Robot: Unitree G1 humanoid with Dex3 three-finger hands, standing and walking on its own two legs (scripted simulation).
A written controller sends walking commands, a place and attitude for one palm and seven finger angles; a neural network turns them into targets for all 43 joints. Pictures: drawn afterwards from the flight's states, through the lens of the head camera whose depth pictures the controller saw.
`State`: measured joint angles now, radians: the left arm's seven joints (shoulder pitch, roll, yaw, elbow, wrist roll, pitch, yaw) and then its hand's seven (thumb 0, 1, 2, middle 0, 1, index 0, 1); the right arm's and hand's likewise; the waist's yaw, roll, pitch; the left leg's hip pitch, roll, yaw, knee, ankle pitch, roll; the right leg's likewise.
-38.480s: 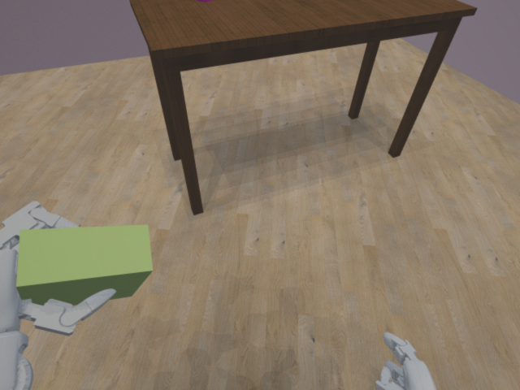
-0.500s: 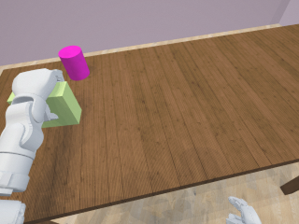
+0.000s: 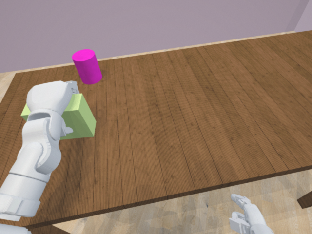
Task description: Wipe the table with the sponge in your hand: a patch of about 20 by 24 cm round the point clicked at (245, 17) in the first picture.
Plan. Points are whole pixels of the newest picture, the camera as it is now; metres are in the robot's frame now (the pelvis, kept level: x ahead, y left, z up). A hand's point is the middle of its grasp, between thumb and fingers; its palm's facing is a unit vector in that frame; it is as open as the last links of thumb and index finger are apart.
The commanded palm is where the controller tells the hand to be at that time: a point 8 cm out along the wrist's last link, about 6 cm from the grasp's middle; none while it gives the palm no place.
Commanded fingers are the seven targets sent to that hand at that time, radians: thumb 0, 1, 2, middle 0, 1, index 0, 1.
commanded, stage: wipe back along the first lane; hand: left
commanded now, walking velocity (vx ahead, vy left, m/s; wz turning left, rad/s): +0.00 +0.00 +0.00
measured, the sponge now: (66, 123) +0.34 +0.30 +0.10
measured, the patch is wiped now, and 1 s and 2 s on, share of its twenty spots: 1.00 1.00 1.00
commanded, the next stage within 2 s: lift the sponge slowly off the table in 0.84 s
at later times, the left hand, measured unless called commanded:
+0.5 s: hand (67, 126) +0.30 +0.25 +0.14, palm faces +0.13 -0.05 -0.99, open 9.5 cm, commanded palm +0.24 +0.24 +0.16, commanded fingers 0.00 0.10 1.30 -1.20 -1.60 -1.20 -1.60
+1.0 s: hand (63, 148) +0.24 +0.23 +0.15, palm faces +0.10 -0.05 -0.99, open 9.5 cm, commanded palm +0.19 +0.24 +0.17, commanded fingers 0.00 0.10 1.30 -1.20 -1.60 -1.20 -1.60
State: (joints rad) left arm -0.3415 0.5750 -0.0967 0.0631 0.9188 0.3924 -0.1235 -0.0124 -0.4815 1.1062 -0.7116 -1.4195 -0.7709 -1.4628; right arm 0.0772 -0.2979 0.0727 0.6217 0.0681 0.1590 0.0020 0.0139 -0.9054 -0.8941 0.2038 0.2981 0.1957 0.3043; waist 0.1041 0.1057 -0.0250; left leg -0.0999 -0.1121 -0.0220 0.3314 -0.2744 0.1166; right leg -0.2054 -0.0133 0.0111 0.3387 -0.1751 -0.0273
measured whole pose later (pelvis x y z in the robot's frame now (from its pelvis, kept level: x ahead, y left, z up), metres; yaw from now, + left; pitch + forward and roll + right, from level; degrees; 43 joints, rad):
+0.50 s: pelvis +0.00 -0.02 +0.00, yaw -1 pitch +2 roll -2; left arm -0.11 0.54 -0.06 -0.19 0.90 0.46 -0.08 0.00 -0.47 1.09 -0.70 -1.42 -0.76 -1.46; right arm 0.05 -0.29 0.09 0.60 0.07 0.16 0.02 0.01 -0.91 -0.89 0.20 0.30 0.20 0.30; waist 0.12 0.13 -0.03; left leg -0.10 -0.10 0.00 0.38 -0.31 0.10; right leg -0.22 0.00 0.03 0.40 -0.21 0.00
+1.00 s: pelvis -0.01 -0.06 -0.01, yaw -2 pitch +0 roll +0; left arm 0.15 0.63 0.07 -0.36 0.81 0.46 -0.09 -0.01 -0.46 1.09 -0.70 -1.43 -0.76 -1.46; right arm 0.05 -0.32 0.08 0.58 0.06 0.17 -0.02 0.02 -0.91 -0.89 0.20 0.30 0.20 0.30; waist 0.11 0.11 -0.01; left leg -0.10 -0.05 0.00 0.43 -0.34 0.05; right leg -0.23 0.05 0.02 0.46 -0.24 -0.03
